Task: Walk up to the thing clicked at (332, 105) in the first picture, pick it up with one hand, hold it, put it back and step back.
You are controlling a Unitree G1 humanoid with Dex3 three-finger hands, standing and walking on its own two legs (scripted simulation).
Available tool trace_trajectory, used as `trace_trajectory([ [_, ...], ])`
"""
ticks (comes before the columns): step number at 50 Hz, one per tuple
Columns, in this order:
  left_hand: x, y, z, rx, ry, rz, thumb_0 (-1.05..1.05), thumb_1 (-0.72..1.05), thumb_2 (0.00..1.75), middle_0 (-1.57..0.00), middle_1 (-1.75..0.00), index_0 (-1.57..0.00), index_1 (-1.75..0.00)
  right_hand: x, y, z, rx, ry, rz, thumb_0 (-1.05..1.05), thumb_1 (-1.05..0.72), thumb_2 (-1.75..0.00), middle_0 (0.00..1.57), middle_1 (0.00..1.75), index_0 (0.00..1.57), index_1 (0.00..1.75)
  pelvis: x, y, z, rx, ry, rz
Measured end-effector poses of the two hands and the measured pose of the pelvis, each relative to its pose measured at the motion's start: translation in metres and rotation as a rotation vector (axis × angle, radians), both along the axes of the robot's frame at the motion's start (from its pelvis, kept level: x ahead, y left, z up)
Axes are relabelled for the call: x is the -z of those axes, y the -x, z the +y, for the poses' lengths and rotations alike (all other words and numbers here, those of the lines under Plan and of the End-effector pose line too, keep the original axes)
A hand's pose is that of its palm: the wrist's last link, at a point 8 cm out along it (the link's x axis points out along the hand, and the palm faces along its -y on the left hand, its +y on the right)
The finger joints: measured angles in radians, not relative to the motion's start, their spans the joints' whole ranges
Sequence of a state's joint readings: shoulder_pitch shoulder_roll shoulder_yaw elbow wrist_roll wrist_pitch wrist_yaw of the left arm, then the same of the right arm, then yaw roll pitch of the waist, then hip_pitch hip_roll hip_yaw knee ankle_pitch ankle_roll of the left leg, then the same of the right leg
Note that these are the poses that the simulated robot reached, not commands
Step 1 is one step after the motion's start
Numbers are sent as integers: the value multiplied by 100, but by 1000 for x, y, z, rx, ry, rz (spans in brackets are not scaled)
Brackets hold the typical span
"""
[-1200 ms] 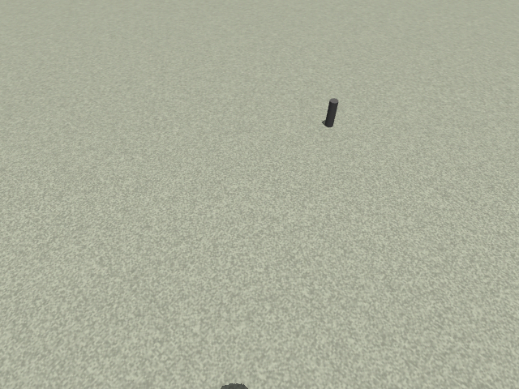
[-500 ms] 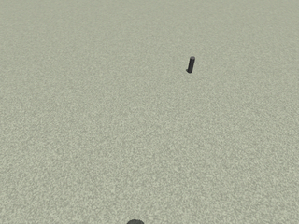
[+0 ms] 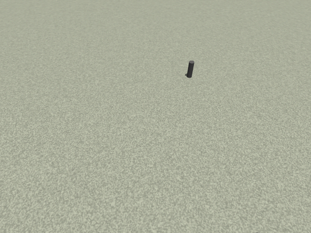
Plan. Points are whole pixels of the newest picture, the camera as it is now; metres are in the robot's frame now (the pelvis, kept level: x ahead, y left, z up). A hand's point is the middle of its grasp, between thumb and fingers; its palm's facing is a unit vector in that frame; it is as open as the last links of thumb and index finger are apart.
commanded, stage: walk up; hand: left
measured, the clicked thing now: (190, 69) +1.69 -0.34 -0.69
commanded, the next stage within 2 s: none
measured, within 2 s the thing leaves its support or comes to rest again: neither
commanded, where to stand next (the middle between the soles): +1.29 -0.42 m, yaw -18 degrees
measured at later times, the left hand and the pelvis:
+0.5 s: hand (112, 197) +0.24 +0.14 -0.13, palm faces -0.16 -0.92 -0.37, open 7.4 cm; pelvis +0.16 -0.12 +0.00, yaw -11 degrees
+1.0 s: hand (139, 112) +0.59 +0.09 -0.14, palm faces -0.38 -0.85 -0.36, open 7.4 cm; pelvis +0.41 -0.15 -0.01, yaw -18 degrees
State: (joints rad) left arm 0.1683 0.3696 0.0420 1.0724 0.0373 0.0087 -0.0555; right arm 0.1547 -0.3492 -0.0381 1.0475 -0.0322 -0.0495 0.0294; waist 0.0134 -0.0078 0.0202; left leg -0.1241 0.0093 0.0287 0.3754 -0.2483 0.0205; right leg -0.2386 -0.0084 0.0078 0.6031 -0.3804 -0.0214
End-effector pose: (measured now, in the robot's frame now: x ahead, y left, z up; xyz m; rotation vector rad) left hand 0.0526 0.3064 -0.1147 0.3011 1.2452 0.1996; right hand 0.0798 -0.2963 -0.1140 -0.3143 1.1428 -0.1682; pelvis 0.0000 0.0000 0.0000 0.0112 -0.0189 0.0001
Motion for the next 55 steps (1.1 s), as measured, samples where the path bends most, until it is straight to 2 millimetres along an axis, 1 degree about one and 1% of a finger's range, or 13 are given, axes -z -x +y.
trace_trajectory([
  [3, -4, -19, 1, 51, -14, 5, 1, 90, 90, -21, -30, -21, -30, -4, 11, -21, 47, 20, -33, 1, -90, -90, 21, 30, 21, 30, 2, -7, -9, 31, -16, 3],
  [8, -17, -69, -13, 121, -31, -35, 1, 90, 90, -20, -30, -20, -30, -3, 29, -68, 114, 56, 18, 1, -90, -90, 21, 30, 21, 30, 5, -34, -34, 83, -25, -12],
  [13, -19, -130, -44, 178, -88, -91, 1, 90, 90, -20, -30, -20, -30, 20, 19, -124, 170, 71, 51, 1, -90, -90, 21, 30, 21, 30, 25, -72, -73, 127, -26, -26],
  [16, -16, -152, -68, 171, -100, -153, 1, 90, 90, -20, -30, -20, -30, 30, -4, -145, 174, 70, 69, 1, -90, -90, 20, 30, 21, 30, 31, -90, -93, 139, -1, -34],
  [22, -23, -171, -109, 171, -50, -107, 1, 90, 90, -21, -30, -21, -30, 10, -76, -150, 144, 7, -28, 1, -91, -90, 20, 29, 20, 30, 10, -132, -111, 175, 5, -37],
  [26, -19, -194, -120, 184, -25, -71, 1, 90, 90, -21, -30, -21, -30, -3, -114, -151, 134, -8, -56, 1, -91, -90, 20, 30, 21, 30, 4, -167, -120, 200, 11, -26],
  [30, -10, -232, -123, 203, -7, -56, 1, 90, 90, -21, -30, -21, -30, -10, -149, -155, 143, 12, -40, 1, -91, -90, 20, 30, 21, 30, 6, -209, -124, 216, 27, -16],
  [36, 18, -317, -113, 248, -1, -45, 1, 90, 90, -21, -30, -21, -30, -11, -218, -157, 166, 82, -71, 1, -90, -90, 21, 30, 21, 30, 24, -285, -117, 237, 27, -12],
  [39, 22, -368, -117, 293, -10, -33, 1, 90, 90, -21, -30, -21, -30, -14, -240, -154, 212, 93, -115, 1, -91, -90, 20, 30, 21, 30, 25, -314, -116, 258, 9, -16],
  [44, 6, -456, -138, 379, 1, -90, 1, 90, 90, -20, -30, -20, -30, -23, -254, -151, 280, 74, -87, 1, -90, -90, 21, 30, 21, 30, 11, -360, -126, 290, -8, -17],
  [48, -9, -520, -162, 431, 4, -134, 1, 90, 90, -20, -30, -20, -30, -20, -258, -157, 312, 55, -21, 1, -90, -90, 21, 30, 21, 30, 6, -396, -139, 307, -10, -16],
  [52, -19, -581, -193, 478, -4, -167, 1, 90, 90, -20, -30, -20, -30, -7, -268, -173, 350, 28, 35, 1, -90, -90, 21, 30, 21, 30, 9, -433, -159, 320, -16, -17],
  [55, -20, -624, -220, 496, -22, -195, 1, 90, 90, -20, -30, -20, -30, 9, -283, -193, 380, 10, 61, 1, -90, -90, 21, 30, 21, 30, 18, -464, -182, 326, -24, -20],
])
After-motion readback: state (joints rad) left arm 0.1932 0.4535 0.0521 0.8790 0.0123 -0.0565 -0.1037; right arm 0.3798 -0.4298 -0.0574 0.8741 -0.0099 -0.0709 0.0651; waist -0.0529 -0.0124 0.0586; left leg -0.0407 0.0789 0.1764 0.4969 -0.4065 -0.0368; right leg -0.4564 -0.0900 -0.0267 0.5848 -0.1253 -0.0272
